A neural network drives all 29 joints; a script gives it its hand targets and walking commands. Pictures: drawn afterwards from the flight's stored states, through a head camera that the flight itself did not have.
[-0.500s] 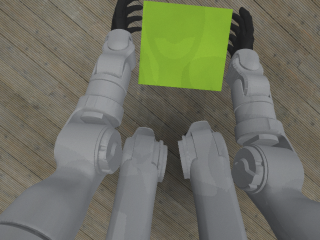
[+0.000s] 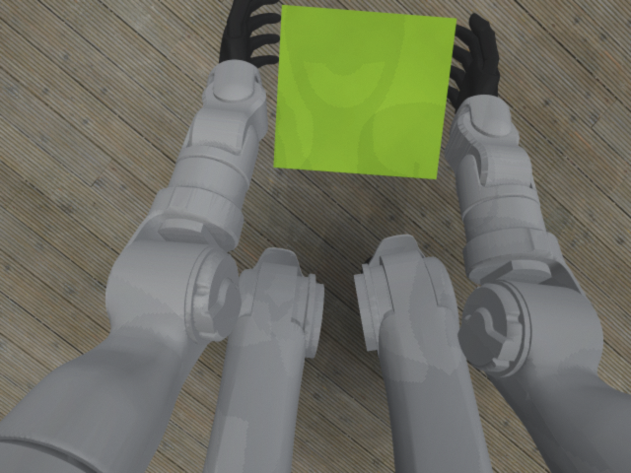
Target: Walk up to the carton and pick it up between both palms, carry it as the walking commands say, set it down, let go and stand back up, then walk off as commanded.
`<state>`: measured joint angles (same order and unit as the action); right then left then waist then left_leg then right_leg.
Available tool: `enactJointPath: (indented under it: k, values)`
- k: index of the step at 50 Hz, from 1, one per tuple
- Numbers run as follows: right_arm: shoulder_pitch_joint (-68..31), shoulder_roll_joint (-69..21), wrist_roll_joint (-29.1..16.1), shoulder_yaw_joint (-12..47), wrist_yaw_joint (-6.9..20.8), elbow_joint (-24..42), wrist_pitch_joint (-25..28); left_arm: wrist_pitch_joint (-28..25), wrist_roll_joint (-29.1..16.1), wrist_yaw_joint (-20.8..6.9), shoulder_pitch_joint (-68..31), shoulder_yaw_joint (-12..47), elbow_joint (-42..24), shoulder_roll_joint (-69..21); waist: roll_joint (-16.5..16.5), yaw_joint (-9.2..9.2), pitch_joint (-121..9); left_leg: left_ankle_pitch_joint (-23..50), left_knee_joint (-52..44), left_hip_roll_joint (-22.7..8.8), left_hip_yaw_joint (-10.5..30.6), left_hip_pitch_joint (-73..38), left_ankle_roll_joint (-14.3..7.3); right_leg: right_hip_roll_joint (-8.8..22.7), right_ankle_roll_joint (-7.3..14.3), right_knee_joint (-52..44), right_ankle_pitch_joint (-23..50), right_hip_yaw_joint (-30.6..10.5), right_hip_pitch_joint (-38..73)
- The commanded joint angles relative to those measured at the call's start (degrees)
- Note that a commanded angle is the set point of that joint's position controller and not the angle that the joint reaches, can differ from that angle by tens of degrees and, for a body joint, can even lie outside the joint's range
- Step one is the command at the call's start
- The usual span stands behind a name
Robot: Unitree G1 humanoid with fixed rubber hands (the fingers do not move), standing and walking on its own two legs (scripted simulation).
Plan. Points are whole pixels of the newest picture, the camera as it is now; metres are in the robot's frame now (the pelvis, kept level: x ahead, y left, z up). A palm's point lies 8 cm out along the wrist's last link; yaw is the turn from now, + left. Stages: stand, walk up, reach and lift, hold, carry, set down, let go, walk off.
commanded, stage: set down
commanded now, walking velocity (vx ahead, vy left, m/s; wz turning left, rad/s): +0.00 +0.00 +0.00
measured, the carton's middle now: (349, 113) +0.48 -0.05 -0.24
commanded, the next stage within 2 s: none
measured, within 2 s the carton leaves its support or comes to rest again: neither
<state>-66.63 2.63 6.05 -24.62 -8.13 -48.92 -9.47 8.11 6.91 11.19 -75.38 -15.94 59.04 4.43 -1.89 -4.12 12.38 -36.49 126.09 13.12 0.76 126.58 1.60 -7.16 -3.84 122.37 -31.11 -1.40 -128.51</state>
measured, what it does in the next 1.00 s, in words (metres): stands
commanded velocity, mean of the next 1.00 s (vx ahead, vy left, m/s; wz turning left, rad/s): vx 0.00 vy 0.00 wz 0.00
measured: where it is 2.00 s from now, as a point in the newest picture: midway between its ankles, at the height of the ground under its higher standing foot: (330, 342)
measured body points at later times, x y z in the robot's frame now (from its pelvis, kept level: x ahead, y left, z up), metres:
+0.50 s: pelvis +0.00 +0.00 -0.01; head +0.33 +0.00 +0.29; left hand +0.54 +0.07 -0.16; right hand +0.49 -0.18 -0.16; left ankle +0.09 +0.10 -0.35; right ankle +0.12 -0.12 -0.35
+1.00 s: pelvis +0.00 +0.00 -0.01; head +0.34 +0.00 +0.29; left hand +0.54 +0.08 -0.16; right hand +0.49 -0.18 -0.17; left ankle +0.09 +0.10 -0.35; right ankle +0.12 -0.12 -0.35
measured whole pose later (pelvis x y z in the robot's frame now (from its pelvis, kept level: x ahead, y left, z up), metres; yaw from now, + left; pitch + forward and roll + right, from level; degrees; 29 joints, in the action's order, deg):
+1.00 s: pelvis +0.00 +0.00 -0.01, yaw +0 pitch +37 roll -2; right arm -69.6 4.2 7.8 -26.9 -5.2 -56.3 -4.8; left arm 4.6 9.5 7.9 -76.8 -15.9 62.9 6.0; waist -1.1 -4.4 12.5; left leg -36.5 127.6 10.7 0.0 127.8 0.6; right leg -5.9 -3.0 123.8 -31.3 -0.4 -129.6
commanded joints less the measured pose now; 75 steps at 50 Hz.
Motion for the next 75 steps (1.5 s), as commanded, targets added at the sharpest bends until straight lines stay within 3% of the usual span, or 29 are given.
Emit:
enactJointPath:
  k: [1,36,46,51,53,55,59,64,68,75]
  values:
    - [-37.61,-45.84,-4.04,22.57,13.24,4.66,2.38,-1.06,-3.37,-13.79,-26.63,17.76,-1.07,-54.05,-3.41,-2.72,-60.64,18.23,-11.76,-1.27,0.36,-23.25,-1.36,-1.43,2.38,-6.21,20.31,3.07,32.08]
    - [-33.66,-39.77,-0.49,14.98,14.2,-1.02,3.22,-1.75,0.82,-14.6,-23.01,12.43,3.37,-46.65,-3.73,-1.93,-53.07,16.06,-11.31,-2.71,0.9,-19.4,-1.53,-1.01,2.72,-4.98,16.87,3.14,25.26]
    - [-26.9,-24.0,0.66,8.9,10.77,-3.73,5.07,-3.1,1.82,-11.44,-18.21,8.78,3.77,-30.04,-3.69,-2.22,-52.78,14.99,-11.64,-3.78,0.57,-20.23,-0.56,0.0,2.24,-5.13,16.03,3.6,26.58]
    - [-17.19,-2.44,0.9,3.19,5.24,-6.74,7.47,-4.95,0.72,-6.56,-12.09,6.17,3.33,-7.18,-3.16,-3.09,-53.01,13.41,-12.28,-5.11,0.24,-22.05,0.44,1.32,1.76,-5.89,15.78,3.61,29.65]
    - [-12.89,7.67,-0.32,1.94,2.59,-7.68,8.82,-5.81,-1.73,-4.42,-9.58,6.87,2.44,3.37,-2.97,-3.77,-53.69,12.8,-12.8,-5.89,0.04,-23.15,0.88,2.2,1.7,-6.69,15.56,3.52,30.97]
    - [-11.25,11.54,-2.78,2.97,1.05,-8.14,10.06,-6.56,-4.81,-3.3,-9.34,8.85,0.65,8.19,-2.47,-4.16,-54.47,13.22,-13.06,-6.54,0.18,-23.84,0.97,2.9,1.72,-7.38,16.05,3.34,31.43]
    - [-12.5,12.38,-9.39,7.58,0.68,-7.04,11.91,-7.83,-9.47,-2.98,-12.44,12.46,-3.75,11.2,-2.63,-2.99,-56.77,15.91,-12.0,-7.64,0.5,-24.67,0.68,3.59,1.77,-7.16,19.32,2.43,31.85]
    - [-13.41,15.61,-15.5,11.36,0.88,-3.65,12.29,-7.83,-13.43,-3.44,-13.65,15.44,-6.91,13.8,-3.58,-2.96,-61.78,16.75,-10.92,-8.79,0.36,-27.08,0.4,4.57,1.82,-6.72,21.08,1.88,34.29]
    - [-11.12,15.39,-16.99,12.68,1.38,-3.79,11.7,-7.3,-13.93,-3.98,-11.2,15.26,-6.13,14.0,-3.4,-2.34,-62.47,15.73,-10.92,-9.18,0.15,-27.51,0.07,4.83,1.74,-6.92,20.29,2.1,34.15]
    - [-6.27,15.37,-15.7,11.99,0.81,3.27,10.1,-5.81,-12.72,-3.79,-6.4,12.17,-12.32,14.29,-2.5,-1.88,-72.77,16.47,-13.39,-8.22,-1.12,-31.75,-0.01,3.91,1.79,-9.51,21.29,3.18,40.86]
